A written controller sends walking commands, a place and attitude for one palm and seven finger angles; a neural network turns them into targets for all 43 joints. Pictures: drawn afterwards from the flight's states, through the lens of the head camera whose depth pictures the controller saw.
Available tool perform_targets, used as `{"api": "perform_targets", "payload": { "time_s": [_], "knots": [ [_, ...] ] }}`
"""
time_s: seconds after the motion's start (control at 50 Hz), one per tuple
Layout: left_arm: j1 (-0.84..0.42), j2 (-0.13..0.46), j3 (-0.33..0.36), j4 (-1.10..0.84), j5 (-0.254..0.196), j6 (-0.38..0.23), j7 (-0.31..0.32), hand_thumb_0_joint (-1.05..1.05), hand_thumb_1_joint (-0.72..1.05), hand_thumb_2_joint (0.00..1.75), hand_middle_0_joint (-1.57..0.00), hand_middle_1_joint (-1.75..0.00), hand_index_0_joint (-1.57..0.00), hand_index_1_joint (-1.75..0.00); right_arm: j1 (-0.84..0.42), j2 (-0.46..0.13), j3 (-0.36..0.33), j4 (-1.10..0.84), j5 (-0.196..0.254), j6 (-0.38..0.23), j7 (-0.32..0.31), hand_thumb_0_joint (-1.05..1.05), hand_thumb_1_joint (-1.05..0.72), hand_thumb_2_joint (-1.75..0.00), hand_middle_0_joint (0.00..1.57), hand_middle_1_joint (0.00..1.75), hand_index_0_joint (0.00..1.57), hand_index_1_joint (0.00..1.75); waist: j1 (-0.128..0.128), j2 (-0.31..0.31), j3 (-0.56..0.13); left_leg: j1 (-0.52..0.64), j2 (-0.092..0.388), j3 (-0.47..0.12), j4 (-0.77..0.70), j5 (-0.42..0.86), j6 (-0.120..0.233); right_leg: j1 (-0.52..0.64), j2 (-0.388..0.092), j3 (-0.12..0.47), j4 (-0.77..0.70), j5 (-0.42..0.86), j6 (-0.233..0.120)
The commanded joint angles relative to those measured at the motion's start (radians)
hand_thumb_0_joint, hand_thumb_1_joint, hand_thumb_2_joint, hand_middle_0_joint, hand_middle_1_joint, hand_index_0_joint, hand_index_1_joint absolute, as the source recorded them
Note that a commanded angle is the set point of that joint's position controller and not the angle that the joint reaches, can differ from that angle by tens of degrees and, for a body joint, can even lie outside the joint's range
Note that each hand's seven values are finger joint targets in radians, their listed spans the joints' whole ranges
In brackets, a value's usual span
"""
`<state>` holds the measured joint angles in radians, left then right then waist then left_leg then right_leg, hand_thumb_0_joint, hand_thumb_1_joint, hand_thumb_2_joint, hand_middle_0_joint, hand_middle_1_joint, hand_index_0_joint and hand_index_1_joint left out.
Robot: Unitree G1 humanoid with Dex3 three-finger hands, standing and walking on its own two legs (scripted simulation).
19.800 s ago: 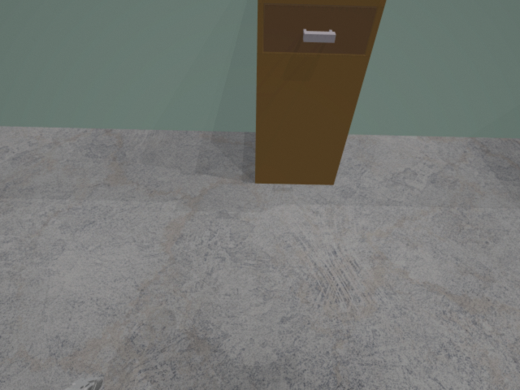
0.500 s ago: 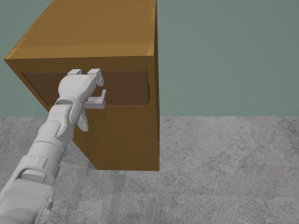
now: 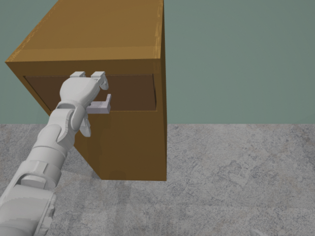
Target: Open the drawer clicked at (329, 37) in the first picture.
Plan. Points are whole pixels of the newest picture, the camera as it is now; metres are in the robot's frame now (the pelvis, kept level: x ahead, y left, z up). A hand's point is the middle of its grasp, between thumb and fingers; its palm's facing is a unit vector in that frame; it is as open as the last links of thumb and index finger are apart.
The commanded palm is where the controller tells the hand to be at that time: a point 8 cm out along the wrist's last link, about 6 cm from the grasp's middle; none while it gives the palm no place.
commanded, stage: move the hooked fingers above the handle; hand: left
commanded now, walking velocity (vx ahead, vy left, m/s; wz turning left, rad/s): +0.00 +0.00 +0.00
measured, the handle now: (93, 102) +0.49 +0.23 +0.03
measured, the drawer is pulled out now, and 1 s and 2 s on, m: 0.00 0.00 0.00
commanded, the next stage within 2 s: none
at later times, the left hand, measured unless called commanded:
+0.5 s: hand (81, 101) +0.44 +0.23 +0.10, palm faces -0.01 -0.01 -1.00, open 13.8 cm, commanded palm +0.42 +0.24 +0.16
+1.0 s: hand (78, 102) +0.43 +0.24 +0.09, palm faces -0.03 -0.01 -1.00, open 13.8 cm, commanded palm +0.42 +0.23 +0.16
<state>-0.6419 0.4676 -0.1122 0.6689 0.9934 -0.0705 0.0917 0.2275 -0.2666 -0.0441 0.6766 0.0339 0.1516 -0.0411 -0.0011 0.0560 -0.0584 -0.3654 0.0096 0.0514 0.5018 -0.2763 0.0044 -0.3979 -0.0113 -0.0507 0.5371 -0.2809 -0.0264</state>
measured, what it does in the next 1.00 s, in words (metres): stands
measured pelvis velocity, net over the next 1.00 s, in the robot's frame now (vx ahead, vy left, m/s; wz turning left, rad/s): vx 0.00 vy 0.01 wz -0.01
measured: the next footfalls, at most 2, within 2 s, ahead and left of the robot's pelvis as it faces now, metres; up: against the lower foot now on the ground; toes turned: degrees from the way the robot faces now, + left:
none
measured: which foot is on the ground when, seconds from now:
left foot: down 0.00-1.00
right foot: down 0.00-1.00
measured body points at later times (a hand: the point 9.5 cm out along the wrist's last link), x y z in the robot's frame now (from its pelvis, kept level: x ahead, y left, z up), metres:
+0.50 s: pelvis +0.00 +0.01 +0.00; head +0.05 -0.02 +0.45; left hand +0.43 +0.23 +0.15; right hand +0.09 -0.26 -0.14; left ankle -0.02 +0.12 -0.73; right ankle -0.01 -0.10 -0.73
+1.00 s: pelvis +0.00 +0.01 +0.00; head +0.05 -0.02 +0.45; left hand +0.43 +0.24 +0.15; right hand +0.10 -0.25 -0.14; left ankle -0.02 +0.12 -0.73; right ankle -0.01 -0.10 -0.73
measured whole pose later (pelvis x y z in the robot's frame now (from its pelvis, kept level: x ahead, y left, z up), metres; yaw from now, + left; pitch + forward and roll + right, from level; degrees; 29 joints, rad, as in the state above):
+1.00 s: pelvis +0.00 +0.01 +0.00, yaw +0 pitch +9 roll +0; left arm -0.65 0.49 -0.10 0.70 0.99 -0.01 0.08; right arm 0.24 -0.26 -0.04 0.68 0.04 0.15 -0.04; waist 0.00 0.06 -0.07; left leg -0.38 0.00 0.06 0.51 -0.28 0.02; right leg -0.40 -0.02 -0.04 0.52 -0.27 -0.01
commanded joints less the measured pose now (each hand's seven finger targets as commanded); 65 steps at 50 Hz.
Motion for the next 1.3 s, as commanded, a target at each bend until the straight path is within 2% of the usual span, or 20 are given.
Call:
{"api": "perform_targets", "payload": {
  "time_s": [0.0,0.1,0.12,0.18,0.24,0.3,0.4,0.48,0.58,0.66,0.68,0.78,0.82,0.86,0.98,1.06,1.1,1.14,1.2,1.28],
  "knots": [
    [-0.471,0.279,0.135,-0.118,0.0,0.02,0.065,0.0,-0.5,0.3,-0.3,-1.2,-0.3,-1.2,0.011,-0.119,-0.033,-0.089,-0.002,-0.025,-0.011,0.0,-0.9,-0.9,0.2,0.3,0.2,0.3,-0.008,-0.055,-0.34,0.097,-0.04,-0.002,-0.02,0.327,0.039,0.192,0.019,0.033,-0.034,0.339,-0.009],
    [-0.449,0.253,0.106,-0.144,-0.003,0.027,0.031,0.0,-0.5,0.3,-0.3,-1.2,-0.3,-1.2,0.009,-0.122,-0.036,-0.111,-0.004,-0.025,-0.007,0.0,-0.9,-0.9,0.2,0.3,0.2,0.3,0.0,-0.06,-0.397,0.116,-0.038,0.004,-0.016,0.369,0.044,0.234,0.014,0.041,-0.03,0.395,-0.007],
    [-0.419,0.27,0.126,-0.147,-0.004,0.023,0.022,0.0,-0.5,0.3,-0.3,-1.2,-0.3,-1.2,0.01,-0.124,-0.037,-0.114,-0.004,-0.021,-0.005,0.0,-0.9,-0.9,0.2,0.3,0.2,0.3,0.005,-0.054,-0.384,0.113,-0.037,0.001,-0.017,0.375,0.042,0.23,0.016,0.038,-0.027,0.397,-0.009],
    [-0.38,0.203,0.081,-0.151,-0.025,0.016,-0.006,0.0,-0.5,0.3,-0.3,-1.2,-0.3,-1.2,0.006,-0.125,-0.038,-0.126,0.0,-0.018,-0.002,0.0,-0.9,-0.9,0.2,0.3,0.2,0.3,-0.005,-0.101,-0.329,0.109,-0.036,0.001,-0.019,0.352,0.045,0.201,0.018,0.034,-0.044,0.366,-0.006],
    [-0.448,0.27,0.12,-0.16,-0.012,-0.007,0.003,0.0,-0.5,0.3,-0.3,-1.2,-0.3,-1.2,0.012,-0.126,-0.034,-0.117,-0.002,-0.018,-0.009,0.0,-0.9,-0.9,0.2,0.3,0.2,0.3,-0.003,-0.07,-0.315,0.093,-0.039,-0.002,-0.024,0.306,0.044,0.184,0.016,0.039,-0.043,0.321,-0.008],
    [-0.491,0.331,0.173,-0.193,-0.008,-0.035,0.035,0.0,-0.5,0.3,-0.3,-1.2,-0.3,-1.2,0.025,-0.123,-0.039,-0.107,-0.006,-0.026,-0.014,0.0,-0.9,-0.9,0.2,0.3,0.2,0.3,0.002,-0.049,-0.367,0.107,-0.039,-0.005,-0.017,0.321,0.046,0.203,0.017,0.047,-0.039,0.326,-0.01],
    [-0.521,0.323,0.164,-0.125,0.005,-0.024,0.071,0.0,-0.5,0.3,-0.3,-1.2,-0.3,-1.2,0.036,-0.122,-0.041,-0.085,-0.004,-0.035,-0.016,0.0,-0.9,-0.9,0.2,0.3,0.2,0.3,-0.014,-0.027,-0.357,0.106,-0.036,-0.008,-0.015,0.318,0.04,0.167,0.022,0.037,-0.036,0.305,-0.011],
    [-0.499,0.276,0.125,-0.11,-0.002,-0.005,0.053,0.0,-0.5,0.3,-0.3,-1.2,-0.3,-1.2,0.047,-0.126,-0.046,-0.09,-0.005,-0.036,-0.009,0.0,-0.9,-0.9,0.2,0.3,0.2,0.3,-0.016,-0.026,-0.4,0.128,-0.037,-0.008,-0.006,0.359,0.039,0.184,0.024,0.035,-0.033,0.338,-0.012],
    [-0.466,0.203,0.067,-0.107,-0.017,0.0,0.009,0.0,-0.5,0.3,-0.3,-1.2,-0.3,-1.2,0.047,-0.131,-0.046,-0.1,-0.002,-0.026,-0.003,0.0,-0.9,-0.9,0.2,0.3,0.2,0.3,-0.025,-0.061,-0.345,0.128,-0.03,-0.014,-0.01,0.35,0.04,0.146,0.025,0.028,-0.041,0.316,-0.011],
    [-0.463,0.251,0.116,-0.178,-0.013,-0.02,0.022,0.0,-0.5,0.3,-0.3,-1.2,-0.3,-1.2,0.042,-0.127,-0.047,-0.108,-0.007,-0.021,0.0,0.0,-0.9,-0.9,0.2,0.3,0.2,0.3,0.0,-0.032,-0.378,0.143,-0.027,-0.016,-0.004,0.402,0.038,0.161,0.027,0.029,-0.024,0.349,-0.016],
    [-0.434,0.302,0.166,-0.163,-0.01,-0.019,0.031,0.0,-0.5,0.3,-0.3,-1.2,-0.3,-1.2,0.041,-0.132,-0.045,-0.109,-0.009,-0.02,-0.002,0.0,-0.9,-0.9,0.2,0.3,0.2,0.3,0.011,-0.054,-0.381,0.124,-0.029,-0.018,-0.004,0.406,0.038,0.182,0.029,0.029,-0.021,0.35,-0.017],
    [-0.44,0.356,0.215,-0.179,0.01,0.005,0.08,0.0,-0.5,0.3,-0.3,-1.2,-0.3,-1.2,0.023,-0.128,-0.042,-0.107,-0.01,-0.022,-0.003,0.0,-0.9,-0.9,0.2,0.3,0.2,0.3,0.023,-0.03,-0.413,0.112,-0.029,-0.009,-0.006,0.423,0.034,0.214,0.028,0.033,-0.012,0.373,-0.017],
    [-0.43,0.298,0.166,-0.179,0.009,0.027,0.082,0.0,-0.5,0.3,-0.3,-1.2,-0.3,-1.2,0.016,-0.121,-0.042,-0.106,-0.006,-0.027,0.002,0.0,-0.9,-0.9,0.2,0.3,0.2,0.3,0.016,-0.003,-0.383,0.129,-0.024,-0.011,-0.01,0.434,0.031,0.182,0.03,0.027,-0.015,0.367,-0.017],
    [-0.44,0.259,0.122,-0.161,0.004,0.049,0.065,0.0,-0.5,0.3,-0.3,-1.2,-0.3,-1.2,0.017,-0.127,-0.043,-0.102,-0.003,-0.026,-0.001,0.0,-0.9,-0.9,0.2,0.3,0.2,0.3,-0.008,-0.036,-0.368,0.141,-0.022,-0.008,-0.011,0.4,0.035,0.163,0.03,0.024,-0.028,0.347,-0.011],
    [-0.483,0.182,0.037,-0.2,-0.021,0.027,-0.005,0.0,-0.5,0.3,-0.3,-1.2,-0.3,-1.2,0.026,-0.126,-0.044,-0.108,-0.001,-0.028,-0.012,0.0,-0.9,-0.9,0.2,0.3,0.2,0.3,-0.039,-0.056,-0.351,0.178,-0.026,-0.021,-0.006,0.373,0.042,0.136,0.027,0.025,-0.048,0.32,-0.009],
    [-0.547,0.201,0.053,-0.163,-0.021,-0.006,0.003,0.0,-0.5,0.3,-0.3,-1.2,-0.3,-1.2,0.037,-0.122,-0.037,-0.093,-0.005,-0.029,-0.016,0.0,-0.9,-0.9,0.2,0.3,0.2,0.3,-0.037,-0.05,-0.324,0.155,-0.033,-0.025,-0.004,0.328,0.04,0.11,0.025,0.026,-0.045,0.291,-0.011],
    [-0.547,0.298,0.135,-0.134,-0.005,-0.015,0.027,0.0,-0.5,0.3,-0.3,-1.2,-0.3,-1.2,0.04,-0.126,-0.033,-0.089,-0.008,-0.027,-0.02,0.0,-0.9,-0.9,0.2,0.3,0.2,0.3,-0.015,-0.036,-0.36,0.128,-0.036,-0.023,-0.004,0.337,0.037,0.144,0.023,0.031,-0.03,0.302,-0.014],
    [-0.555,0.256,0.11,-0.114,0.003,-0.011,0.05,0.0,-0.5,0.3,-0.3,-1.2,-0.3,-1.2,0.037,-0.117,-0.033,-0.088,-0.008,-0.029,-0.016,0.0,-0.9,-0.9,0.2,0.3,0.2,0.3,-0.016,-0.025,-0.359,0.122,-0.035,-0.02,0.004,0.366,0.033,0.134,0.026,0.025,-0.017,0.323,-0.017],
    [-0.537,0.327,0.171,-0.069,0.018,0.013,0.074,0.0,-0.5,0.3,-0.3,-1.2,-0.3,-1.2,0.04,-0.123,-0.032,-0.09,-0.011,-0.026,-0.015,0.0,-0.9,-0.9,0.2,0.3,0.2,0.3,0.001,-0.034,-0.401,0.094,-0.034,-0.011,0.005,0.384,0.032,0.183,0.024,0.03,-0.007,0.359,-0.015],
    [-0.527,0.34,0.176,-0.047,0.018,0.039,0.076,0.0,-0.5,0.3,-0.3,-1.2,-0.3,-1.2,0.033,-0.129,-0.031,-0.09,-0.008,-0.022,-0.021,0.0,-0.9,-0.9,0.2,0.3,0.2,0.3,-0.007,-0.068,-0.39,0.072,-0.035,-0.001,-0.001,0.365,0.037,0.205,0.022,0.035,-0.018,0.369,-0.008]
  ]
}}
